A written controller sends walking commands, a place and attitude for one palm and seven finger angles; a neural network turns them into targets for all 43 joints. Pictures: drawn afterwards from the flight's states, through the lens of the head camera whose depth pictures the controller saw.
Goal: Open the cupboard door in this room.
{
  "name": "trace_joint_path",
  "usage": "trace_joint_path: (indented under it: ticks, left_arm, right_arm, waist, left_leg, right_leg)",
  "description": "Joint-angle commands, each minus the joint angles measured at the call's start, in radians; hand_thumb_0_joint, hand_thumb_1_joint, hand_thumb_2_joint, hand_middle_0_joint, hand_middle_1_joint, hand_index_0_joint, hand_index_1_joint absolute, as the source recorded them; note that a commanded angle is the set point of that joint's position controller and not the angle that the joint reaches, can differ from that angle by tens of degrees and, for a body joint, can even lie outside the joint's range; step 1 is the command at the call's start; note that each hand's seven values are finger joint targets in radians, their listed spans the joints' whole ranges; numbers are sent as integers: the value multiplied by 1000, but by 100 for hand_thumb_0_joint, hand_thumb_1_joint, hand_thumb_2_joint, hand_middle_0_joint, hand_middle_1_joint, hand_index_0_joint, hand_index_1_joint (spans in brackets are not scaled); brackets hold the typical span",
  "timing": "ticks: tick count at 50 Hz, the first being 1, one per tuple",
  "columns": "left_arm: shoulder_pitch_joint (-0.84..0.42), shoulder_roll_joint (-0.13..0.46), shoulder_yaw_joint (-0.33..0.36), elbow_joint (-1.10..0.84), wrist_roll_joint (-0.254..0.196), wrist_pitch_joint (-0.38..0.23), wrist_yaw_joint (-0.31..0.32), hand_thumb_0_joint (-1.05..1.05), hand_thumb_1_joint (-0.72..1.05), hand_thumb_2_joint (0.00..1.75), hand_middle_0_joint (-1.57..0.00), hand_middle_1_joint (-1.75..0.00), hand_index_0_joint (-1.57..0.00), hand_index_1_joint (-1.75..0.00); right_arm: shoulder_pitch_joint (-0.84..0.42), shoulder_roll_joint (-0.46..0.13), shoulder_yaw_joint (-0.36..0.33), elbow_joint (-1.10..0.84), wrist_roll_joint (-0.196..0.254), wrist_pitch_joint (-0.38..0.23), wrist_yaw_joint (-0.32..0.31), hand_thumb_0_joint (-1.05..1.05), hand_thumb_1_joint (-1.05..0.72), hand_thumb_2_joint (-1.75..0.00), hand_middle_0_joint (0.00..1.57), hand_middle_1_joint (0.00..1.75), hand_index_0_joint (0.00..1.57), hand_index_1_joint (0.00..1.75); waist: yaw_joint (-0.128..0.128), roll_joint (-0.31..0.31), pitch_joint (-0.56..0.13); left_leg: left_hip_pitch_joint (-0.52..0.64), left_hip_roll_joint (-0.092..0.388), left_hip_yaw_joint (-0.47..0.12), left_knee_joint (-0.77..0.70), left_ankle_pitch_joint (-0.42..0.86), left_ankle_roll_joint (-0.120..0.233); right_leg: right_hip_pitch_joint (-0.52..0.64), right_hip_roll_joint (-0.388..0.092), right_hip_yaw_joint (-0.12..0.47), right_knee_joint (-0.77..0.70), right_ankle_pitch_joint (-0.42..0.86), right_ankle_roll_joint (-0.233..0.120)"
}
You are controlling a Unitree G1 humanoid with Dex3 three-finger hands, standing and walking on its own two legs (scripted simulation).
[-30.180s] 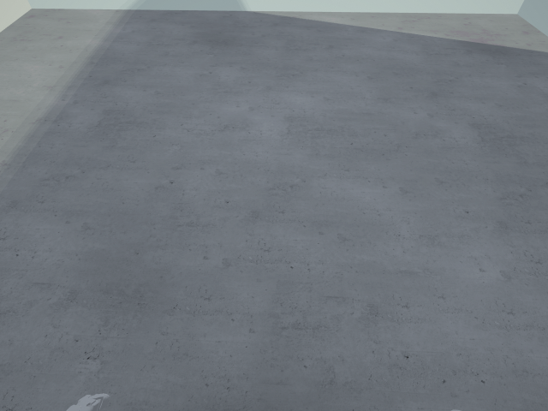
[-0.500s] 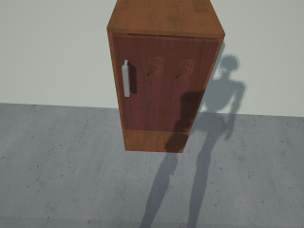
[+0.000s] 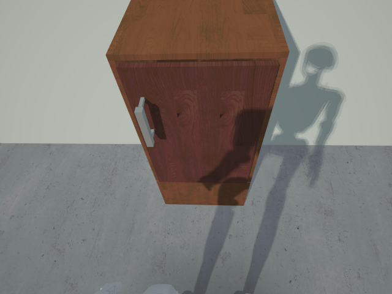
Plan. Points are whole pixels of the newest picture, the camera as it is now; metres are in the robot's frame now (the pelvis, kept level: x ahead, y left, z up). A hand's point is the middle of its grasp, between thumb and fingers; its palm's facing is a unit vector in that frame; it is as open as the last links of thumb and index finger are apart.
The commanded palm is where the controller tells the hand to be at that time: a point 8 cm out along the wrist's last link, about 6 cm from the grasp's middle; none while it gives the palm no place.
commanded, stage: come to a stop and stand still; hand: left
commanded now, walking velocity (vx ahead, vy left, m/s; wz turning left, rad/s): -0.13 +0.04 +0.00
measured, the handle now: (146, 123) +0.55 +0.19 -0.04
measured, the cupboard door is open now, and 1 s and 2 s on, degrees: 0 0 0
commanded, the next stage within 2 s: look again from close up in 1.16 s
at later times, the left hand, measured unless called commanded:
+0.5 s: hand out of the picture -0.01 +0.24 -0.18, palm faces +0.02 -0.98 -0.18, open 7.4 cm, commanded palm none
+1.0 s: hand out of the picture +0.00 +0.16 -0.17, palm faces +0.03 -0.98 -0.21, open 7.2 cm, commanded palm none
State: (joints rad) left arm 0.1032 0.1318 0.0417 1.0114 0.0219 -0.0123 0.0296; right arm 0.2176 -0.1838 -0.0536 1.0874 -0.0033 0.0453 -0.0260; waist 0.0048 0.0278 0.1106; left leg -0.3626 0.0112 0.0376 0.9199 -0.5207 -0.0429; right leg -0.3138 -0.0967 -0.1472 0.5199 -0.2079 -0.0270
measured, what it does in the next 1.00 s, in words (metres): steps on the spot: left foot, then right foot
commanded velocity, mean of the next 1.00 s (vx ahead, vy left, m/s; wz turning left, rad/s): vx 0.01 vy -0.05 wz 0.00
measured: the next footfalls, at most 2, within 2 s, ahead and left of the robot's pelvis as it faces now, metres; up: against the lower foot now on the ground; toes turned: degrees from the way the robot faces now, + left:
left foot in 0.18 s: +0.03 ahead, +0.13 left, +0.00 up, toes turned +2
right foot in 0.64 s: +0.00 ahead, -0.11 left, +0.00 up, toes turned -4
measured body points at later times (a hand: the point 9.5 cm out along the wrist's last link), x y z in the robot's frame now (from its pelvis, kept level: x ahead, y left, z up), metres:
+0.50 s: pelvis -0.01 +0.05 +0.01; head +0.02 +0.07 +0.46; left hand -0.01 +0.29 -0.16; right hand +0.04 -0.19 -0.13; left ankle -0.01 +0.15 -0.74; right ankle -0.06 -0.10 -0.68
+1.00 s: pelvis -0.01 -0.02 +0.00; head +0.00 -0.03 +0.45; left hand +0.00 +0.21 -0.15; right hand -0.06 -0.22 -0.17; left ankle -0.01 +0.14 -0.74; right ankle -0.04 -0.11 -0.74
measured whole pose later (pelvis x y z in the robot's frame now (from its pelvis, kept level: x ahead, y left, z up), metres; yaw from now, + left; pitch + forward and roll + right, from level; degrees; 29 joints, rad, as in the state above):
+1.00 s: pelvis -0.01 -0.02 +0.00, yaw +0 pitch -1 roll +0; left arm 0.25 0.15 0.02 1.12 0.00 0.00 0.03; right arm 0.33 -0.13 -0.01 1.18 -0.02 0.01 -0.03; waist -0.02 0.03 0.03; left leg -0.18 0.09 0.03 0.41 -0.20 -0.07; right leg -0.13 0.01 -0.09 0.42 -0.28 -0.04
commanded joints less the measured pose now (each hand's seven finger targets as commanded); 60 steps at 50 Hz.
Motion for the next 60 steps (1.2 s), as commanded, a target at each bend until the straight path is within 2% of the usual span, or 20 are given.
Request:
trace_joint_path:
  ticks: [1, 5, 7, 8, 9, 10, 11, 13, 16, 23, 27, 30, 31, 32, 33, 34, 35, 38, 43, 60]
  left_arm:
    - [81, 228, 51, -40, 8, 14, 20, 0, 90, 90, -20, -30, -20, -30]
    - [64, 240, 55, -57, 12, 21, 15, 0, 90, 90, -20, -30, -20, -30]
    - [56, 231, 51, -53, 4, 28, 12, 0, 90, 90, -20, -30, -20, -30]
    - [76, 200, 41, -51, -4, 34, 8, 0, 90, 90, -20, -30, -20, -30]
    - [122, 135, 27, -61, -11, 42, 3, 0, 90, 90, -20, -30, -20, -30]
    - [116, 126, 20, -64, -9, 46, 3, 0, 90, 90, -20, -30, -20, -30]
    - [110, 139, 22, -56, -4, 58, 4, 0, 90, 90, -20, -30, -20, -30]
    - [144, 157, 30, -8, -1, 57, -13, 0, 90, 90, -20, -30, -20, -30]
    - [165, 159, 27, 23, -2, 45, -26, 0, 90, 90, -20, -30, -20, -30]
    - [116, 124, 11, 12, -6, 44, -27, 0, 90, 90, -20, -30, -20, -30]
    - [128, 99, -2, 35, -13, 36, -23, 0, 90, 90, -20, -30, -20, -30]
    - [208, 100, -5, 77, -12, 24, -16, 0, 90, 90, -20, -30, -20, -30]
    - [220, 130, -4, 85, -9, 15, -9, 0, 90, 90, -20, -30, -20, -30]
    - [209, 163, -6, 88, -8, 6, -4, 0, 90, 90, -20, -30, -20, -30]
    - [183, 183, -9, 85, -12, 5, -4, 0, 90, 90, -20, -30, -20, -30]
    - [170, 192, -2, 83, -12, -3, -4, 0, 90, 90, -20, -30, -20, -30]
    - [153, 182, -5, 81, -13, -3, -2, 0, 90, 90, -20, -30, -20, -30]
    - [144, 138, -19, 77, -19, -2, -1, 0, 90, 90, -20, -30, -20, -30]
    - [175, 129, -17, 76, -21, 0, 3, 0, 90, 90, -20, -30, -20, -30]
    - [263, 86, -18, 102, -17, -10, 9, 0, 90, 90, -20, -30, -20, -30]
  right_arm:
    - [57, -42, -20, -65, -3, 1, 11, 0, -90, -90, 20, 30, 20, 30]
    - [52, -46, -15, -88, -3, -12, 14, 0, -90, -90, 20, 30, 20, 30]
    - [103, -47, -12, -74, -5, -26, 14, 0, -90, -90, 20, 30, 20, 30]
    - [111, -76, -13, -71, -6, -38, 14, 0, -90, -90, 20, 30, 20, 30]
    - [79, -150, -23, -95, -17, -49, 14, 0, -90, -90, 20, 30, 20, 30]
    - [22, -198, -27, -128, -21, -43, 11, 0, -90, -90, 20, 30, 20, 30]
    - [-24, -191, -25, -135, -24, -49, -3, 0, -90, -90, 20, 30, 20, 30]
    - [-80, -152, -8, -128, -25, -53, -15, 0, -90, -90, 20, 30, 20, 30]
    - [-31, -135, -6, -110, -17, -64, -21, 0, -90, -90, 20, 30, 20, 30]
    - [95, -147, -25, -45, -18, -62, -32, 0, -90, -90, 20, 30, 20, 30]
    - [73, -148, -27, -26, -19, -56, -22, 0, -90, -90, 20, 30, 20, 30]
    - [59, -126, -23, -9, -11, -56, -17, 0, -90, -90, 20, 30, 20, 30]
    - [65, -92, -17, -5, -5, -58, -12, 0, -90, -90, 20, 30, 20, 30]
    - [70, -49, -4, -9, 1, -58, -8, 0, -90, -90, 20, 30, 20, 30]
    - [66, -22, 5, -8, 0, -56, 1, 0, -90, -90, 20, 30, 20, 30]
    - [59, -10, 12, -9, -10, -43, -2, 0, -90, -90, 20, 30, 20, 30]
    - [62, -25, 12, -1, -15, -36, -2, 0, -90, -90, 20, 30, 20, 30]
    - [134, -22, 21, 45, -14, -47, -3, 0, -90, -90, 20, 30, 20, 30]
    - [150, -20, 25, 60, -13, -48, -4, 0, -90, -90, 20, 30, 20, 30]
    - [137, -13, 26, 55, -6, -56, -19, 0, -90, -90, 20, 30, 20, 30]
  waist:
    - [21, -209, -187]
    - [3, -250, -201]
    - [-30, -218, -199]
    - [-34, -97, -192]
    - [-19, 182, -152]
    - [-18, 238, -98]
    - [-10, 244, -69]
    - [21, 153, -49]
    - [4, 66, -88]
    - [-49, 103, -141]
    - [-40, 149, -148]
    - [3, 113, -151]
    - [8, 52, -133]
    - [-8, -55, -120]
    - [-14, -80, -99]
    - [-11, -244, -71]
    - [-10, -279, -21]
    - [-27, -124, -13]
    - [-13, -73, -2]
    - [-10, -39, -45]
  left_leg:
    - [-22, 9, -30, 22, 52, -7]
    - [47, 14, -2, -173, 109, -2]
    - [198, 12, 24, -418, 299, 4]
    - [280, 55, -12, -517, 361, 13]
    - [237, 259, -268, -637, 440, 77]
    - [74, 364, -362, -718, 388, 158]
    - [11, 367, -385, -755, 325, 179]
    - [71, 283, -276, -733, 276, 162]
    - [221, 259, -192, -697, 461, 158]
    - [405, 291, -169, -608, 843, 199]
    - [331, 255, -157, -596, 762, 185]
    - [225, 201, -126, -550, 601, 131]
    - [150, 160, -104, -504, 509, 90]
    - [90, 105, -47, -482, 373, 48]
    - [99, 63, -21, -492, 274, 30]
    - [109, 44, -2, -482, 221, 17]
    - [132, 53, -3, -471, 210, 19]
    - [199, 78, -28, -534, 386, 25]
    - [185, 86, -28, -543, 390, 24]
    - [239, 99, -27, -524, 478, 30]
  right_leg:
    - [177, -255, 180, -122, 684, -155]
    - [146, -222, 178, -110, 495, -133]
    - [60, -178, 163, -54, 300, -73]
    - [-21, -120, 135, 18, 123, -28]
    - [-124, 1, 73, 132, -185, 38]
    - [-90, 49, 102, 259, -344, 56]
    - [-81, 43, 173, 358, -344, 57]
    - [-123, 53, 212, 446, -230, 59]
    - [-170, 51, 196, 459, -161, 75]
    - [-152, 38, 152, 311, -244, 87]
    - [-14, 50, 109, 120, -238, 69]
    - [157, 51, 83, -130, -14, 57]
    - [235, 9, 137, -211, 69, 45]
    - [250, -88, 228, -219, 108, 10]
    - [189, -142, 244, -227, 82, -19]
    - [123, -140, 287, -269, 39, -44]
    - [55, -140, 286, -304, -37, -52]
    - [52, -52, 204, -239, -12, -19]
    - [75, -30, 194, -255, -62, -7]
    - [124, -22, 162, -211, 170, -1]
